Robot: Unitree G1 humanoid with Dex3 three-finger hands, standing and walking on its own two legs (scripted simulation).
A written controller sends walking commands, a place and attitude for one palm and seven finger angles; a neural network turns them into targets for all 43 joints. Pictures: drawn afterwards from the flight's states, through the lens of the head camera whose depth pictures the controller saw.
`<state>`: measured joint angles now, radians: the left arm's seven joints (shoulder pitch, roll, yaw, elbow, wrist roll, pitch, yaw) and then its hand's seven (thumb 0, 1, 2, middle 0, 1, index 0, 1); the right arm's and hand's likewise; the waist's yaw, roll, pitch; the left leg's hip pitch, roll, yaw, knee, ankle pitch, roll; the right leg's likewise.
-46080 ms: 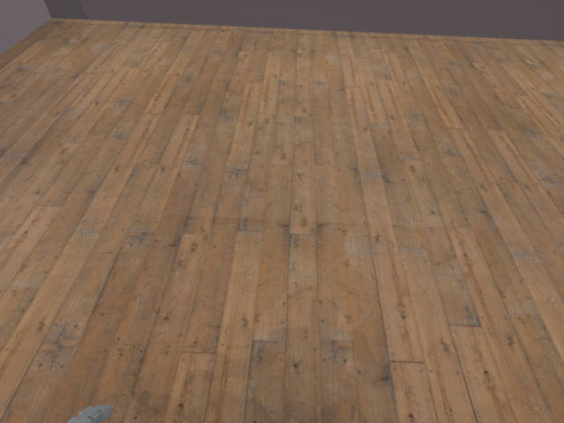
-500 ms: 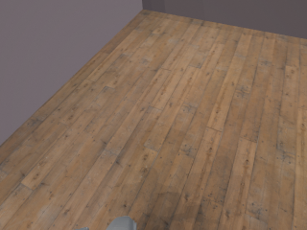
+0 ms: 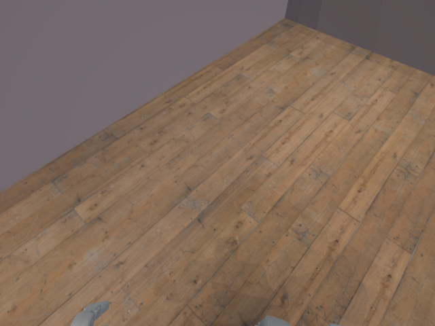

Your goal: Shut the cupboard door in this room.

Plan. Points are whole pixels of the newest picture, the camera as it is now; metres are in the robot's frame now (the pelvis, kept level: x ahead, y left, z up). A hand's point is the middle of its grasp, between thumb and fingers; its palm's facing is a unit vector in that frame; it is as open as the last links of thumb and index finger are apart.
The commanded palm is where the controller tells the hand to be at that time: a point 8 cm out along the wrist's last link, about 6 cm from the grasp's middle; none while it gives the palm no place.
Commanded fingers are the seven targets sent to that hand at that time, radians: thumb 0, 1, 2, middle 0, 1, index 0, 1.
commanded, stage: walk to a spot facing it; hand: left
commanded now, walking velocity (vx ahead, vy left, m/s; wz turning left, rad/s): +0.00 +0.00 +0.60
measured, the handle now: out of the picture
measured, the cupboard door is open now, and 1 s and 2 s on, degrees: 77 77 77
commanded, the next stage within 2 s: none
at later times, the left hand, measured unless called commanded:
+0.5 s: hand out of the picture -0.03 +0.20 -0.18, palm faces +0.37 -0.90 -0.25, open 7.4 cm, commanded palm none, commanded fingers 0.00 0.90 0.90 -0.20 -0.30 -0.20 -0.30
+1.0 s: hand out of the picture +0.00 +0.19 -0.14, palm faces +0.58 -0.76 -0.29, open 7.4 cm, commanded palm none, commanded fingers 0.00 0.90 0.90 -0.20 -0.30 -0.20 -0.30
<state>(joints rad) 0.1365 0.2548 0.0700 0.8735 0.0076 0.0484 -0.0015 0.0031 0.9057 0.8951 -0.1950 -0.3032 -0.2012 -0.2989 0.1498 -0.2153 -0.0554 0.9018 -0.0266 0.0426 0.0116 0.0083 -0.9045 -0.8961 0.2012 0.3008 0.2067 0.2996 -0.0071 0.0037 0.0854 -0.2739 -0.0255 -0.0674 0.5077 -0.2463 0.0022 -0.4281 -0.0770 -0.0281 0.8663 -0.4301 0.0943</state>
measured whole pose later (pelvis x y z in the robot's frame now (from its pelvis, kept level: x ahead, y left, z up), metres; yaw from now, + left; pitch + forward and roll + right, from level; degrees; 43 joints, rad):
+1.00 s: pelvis +0.02 -0.05 -0.01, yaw +37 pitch +0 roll +2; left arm 0.15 0.18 0.04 0.83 0.02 0.00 0.01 0.00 0.90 0.89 -0.20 -0.30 -0.21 -0.30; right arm 0.17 -0.26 -0.09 0.92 -0.02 0.08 0.02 0.01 -0.91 -0.90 0.20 0.30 0.20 0.30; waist -0.02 0.06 0.09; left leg -0.47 -0.05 -0.08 1.04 -0.45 -0.04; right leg -0.28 -0.07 -0.13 0.61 -0.33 -0.03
